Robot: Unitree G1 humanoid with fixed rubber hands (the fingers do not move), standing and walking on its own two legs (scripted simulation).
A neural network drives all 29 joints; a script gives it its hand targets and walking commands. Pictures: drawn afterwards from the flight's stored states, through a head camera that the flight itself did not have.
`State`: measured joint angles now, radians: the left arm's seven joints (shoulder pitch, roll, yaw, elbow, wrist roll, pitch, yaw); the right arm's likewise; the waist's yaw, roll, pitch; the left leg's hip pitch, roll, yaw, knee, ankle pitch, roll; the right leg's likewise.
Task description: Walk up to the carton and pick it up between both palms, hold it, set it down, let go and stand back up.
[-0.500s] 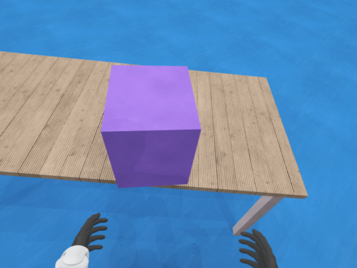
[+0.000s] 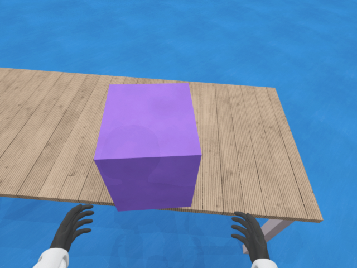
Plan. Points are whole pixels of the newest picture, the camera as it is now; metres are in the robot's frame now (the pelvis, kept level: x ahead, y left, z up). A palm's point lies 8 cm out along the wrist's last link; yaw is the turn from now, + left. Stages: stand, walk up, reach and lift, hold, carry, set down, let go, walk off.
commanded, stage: reach and lift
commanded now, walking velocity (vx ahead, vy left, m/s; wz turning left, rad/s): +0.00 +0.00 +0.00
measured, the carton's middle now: (152, 148) +0.44 +0.10 -0.02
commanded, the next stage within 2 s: none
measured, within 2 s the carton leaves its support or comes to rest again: neither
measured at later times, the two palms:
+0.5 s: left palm (70, 223) +0.22 +0.25 -0.02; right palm (251, 227) +0.24 -0.15 -0.03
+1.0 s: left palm (75, 194) +0.28 +0.25 +0.00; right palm (244, 195) +0.30 -0.13 +0.00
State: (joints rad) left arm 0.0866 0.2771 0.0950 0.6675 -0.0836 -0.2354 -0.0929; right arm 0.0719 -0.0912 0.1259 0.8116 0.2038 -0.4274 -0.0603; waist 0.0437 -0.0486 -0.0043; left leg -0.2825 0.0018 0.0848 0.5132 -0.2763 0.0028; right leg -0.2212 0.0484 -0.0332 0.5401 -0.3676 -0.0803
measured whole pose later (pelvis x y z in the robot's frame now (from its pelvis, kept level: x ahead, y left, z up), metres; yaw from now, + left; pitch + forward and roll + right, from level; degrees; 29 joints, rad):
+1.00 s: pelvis -0.01 +0.01 +0.00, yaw +0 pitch +5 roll +0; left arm -0.23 0.22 0.06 0.74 -0.15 -0.29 0.03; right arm -0.27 -0.12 0.13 0.83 0.31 -0.33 -0.06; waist 0.04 -0.04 -0.07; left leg -0.38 0.01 0.04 0.55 -0.27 0.02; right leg -0.28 0.07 -0.04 0.51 -0.32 -0.07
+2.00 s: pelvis -0.01 +0.02 +0.01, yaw -1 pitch +10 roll -1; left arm -0.78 0.30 0.12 0.89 -0.19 0.14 0.04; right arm -0.80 -0.24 0.07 0.92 0.32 0.08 -0.10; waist 0.08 0.00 -0.14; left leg -0.42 0.01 0.04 0.42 -0.18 0.03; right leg -0.31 0.07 -0.02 0.34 -0.21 -0.05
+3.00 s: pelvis -0.04 +0.02 -0.03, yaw -1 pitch +27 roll -2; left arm -1.03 0.27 0.01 1.52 -0.26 -0.36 0.03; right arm -1.00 -0.19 0.05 1.35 0.32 -0.23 -0.03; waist 0.07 -0.03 -0.29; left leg -0.92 0.02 0.03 0.70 -0.25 0.02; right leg -0.83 0.07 -0.05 0.66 -0.30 -0.05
